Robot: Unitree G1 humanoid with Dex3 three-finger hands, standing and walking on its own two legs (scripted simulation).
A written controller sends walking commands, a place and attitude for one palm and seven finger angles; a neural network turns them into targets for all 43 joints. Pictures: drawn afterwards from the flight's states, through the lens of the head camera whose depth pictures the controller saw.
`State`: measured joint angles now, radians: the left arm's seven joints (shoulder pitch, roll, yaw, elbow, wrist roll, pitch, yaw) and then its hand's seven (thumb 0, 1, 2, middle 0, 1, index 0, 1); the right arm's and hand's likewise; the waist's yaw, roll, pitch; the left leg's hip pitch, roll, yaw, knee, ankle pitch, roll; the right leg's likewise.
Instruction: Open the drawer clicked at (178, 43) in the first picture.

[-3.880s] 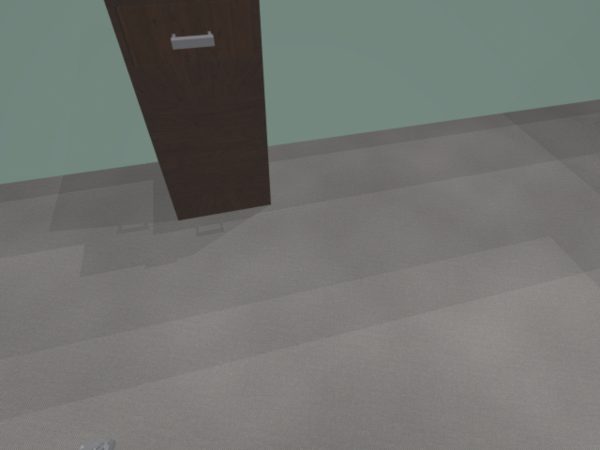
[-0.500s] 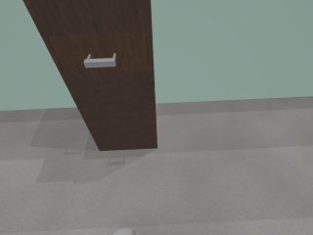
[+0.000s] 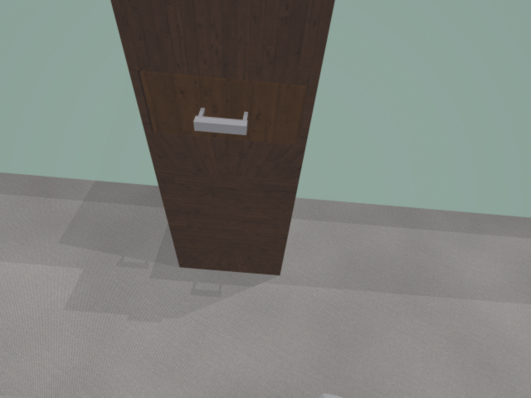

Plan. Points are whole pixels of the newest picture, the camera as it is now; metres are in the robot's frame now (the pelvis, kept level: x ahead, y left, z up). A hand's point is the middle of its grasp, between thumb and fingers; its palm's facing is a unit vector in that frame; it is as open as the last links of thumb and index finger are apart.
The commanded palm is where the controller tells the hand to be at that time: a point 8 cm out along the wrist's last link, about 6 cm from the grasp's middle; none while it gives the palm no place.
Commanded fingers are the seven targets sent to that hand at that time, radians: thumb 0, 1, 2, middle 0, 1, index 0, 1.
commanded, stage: take the last steps up to it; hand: left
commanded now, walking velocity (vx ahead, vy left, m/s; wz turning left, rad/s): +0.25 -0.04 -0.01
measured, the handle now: (222, 119) +0.71 +0.15 +0.02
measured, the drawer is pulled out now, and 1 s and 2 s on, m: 0.00 0.00 0.00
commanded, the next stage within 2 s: come to a stop and stand still in 0.38 s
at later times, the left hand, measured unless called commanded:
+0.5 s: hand (200, 376) +0.19 +0.12 -0.17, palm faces +0.08 -0.97 -0.23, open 7.1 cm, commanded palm none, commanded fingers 0.00 0.90 0.90 -0.20 -0.30 -0.20 -0.30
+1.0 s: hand out of the picture +0.16 +0.13 -0.18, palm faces +0.05 -0.96 -0.29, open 7.4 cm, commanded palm none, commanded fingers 0.00 0.90 0.90 -0.20 -0.30 -0.20 -0.30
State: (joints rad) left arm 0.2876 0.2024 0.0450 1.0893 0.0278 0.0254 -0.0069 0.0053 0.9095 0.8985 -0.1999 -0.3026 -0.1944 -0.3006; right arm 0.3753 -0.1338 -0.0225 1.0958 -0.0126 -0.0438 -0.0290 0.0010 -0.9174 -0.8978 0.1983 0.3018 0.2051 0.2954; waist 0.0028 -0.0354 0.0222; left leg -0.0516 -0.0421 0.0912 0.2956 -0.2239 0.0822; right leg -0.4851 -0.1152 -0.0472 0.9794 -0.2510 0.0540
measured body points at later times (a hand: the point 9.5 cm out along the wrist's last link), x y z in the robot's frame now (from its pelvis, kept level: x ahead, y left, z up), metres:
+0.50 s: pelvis +0.13 -0.06 -0.01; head +0.14 -0.08 +0.44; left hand +0.19 +0.17 -0.15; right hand +0.13 -0.29 -0.17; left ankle +0.14 +0.07 -0.69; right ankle +0.14 -0.15 -0.75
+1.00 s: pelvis +0.14 -0.07 -0.02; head +0.17 -0.09 +0.43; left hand +0.16 +0.18 -0.16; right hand +0.24 -0.29 -0.18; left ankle +0.23 +0.08 -0.75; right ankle +0.13 -0.18 -0.75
